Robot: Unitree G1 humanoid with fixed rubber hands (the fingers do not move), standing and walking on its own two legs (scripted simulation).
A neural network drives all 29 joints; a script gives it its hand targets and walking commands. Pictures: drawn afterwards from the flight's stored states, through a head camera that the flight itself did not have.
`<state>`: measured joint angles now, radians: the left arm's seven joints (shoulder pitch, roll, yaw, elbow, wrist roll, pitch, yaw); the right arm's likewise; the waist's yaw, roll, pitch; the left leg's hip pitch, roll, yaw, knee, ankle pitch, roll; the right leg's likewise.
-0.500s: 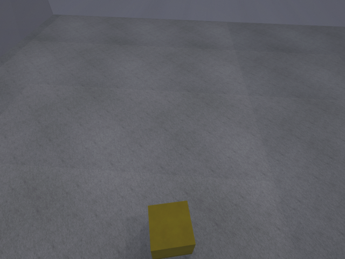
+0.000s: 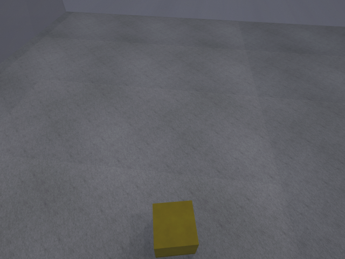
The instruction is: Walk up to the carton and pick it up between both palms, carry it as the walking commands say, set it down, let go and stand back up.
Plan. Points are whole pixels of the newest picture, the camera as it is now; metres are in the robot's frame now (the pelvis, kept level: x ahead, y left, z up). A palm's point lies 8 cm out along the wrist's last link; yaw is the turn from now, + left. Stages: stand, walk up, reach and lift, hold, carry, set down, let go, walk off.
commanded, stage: walk up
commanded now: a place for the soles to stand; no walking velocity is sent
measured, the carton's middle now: (173, 228) +0.39 -0.01 -0.67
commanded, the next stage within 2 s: none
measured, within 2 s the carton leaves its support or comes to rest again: neither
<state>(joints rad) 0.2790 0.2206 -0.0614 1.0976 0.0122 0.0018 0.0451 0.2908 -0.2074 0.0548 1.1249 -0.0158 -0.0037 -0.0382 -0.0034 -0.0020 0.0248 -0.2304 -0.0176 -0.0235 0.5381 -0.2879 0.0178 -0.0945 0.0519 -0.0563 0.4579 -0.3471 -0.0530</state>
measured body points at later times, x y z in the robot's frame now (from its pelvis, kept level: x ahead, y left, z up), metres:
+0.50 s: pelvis +0.00 +0.00 +0.00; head +0.01 +0.01 +0.45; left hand -0.01 +0.25 -0.16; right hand +0.01 -0.24 -0.15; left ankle +0.00 +0.11 -0.73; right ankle -0.06 -0.08 -0.73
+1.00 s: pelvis +0.00 +0.00 +0.00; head +0.01 +0.01 +0.45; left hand -0.02 +0.26 -0.16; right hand +0.02 -0.24 -0.16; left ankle +0.00 +0.11 -0.73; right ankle -0.06 -0.08 -0.74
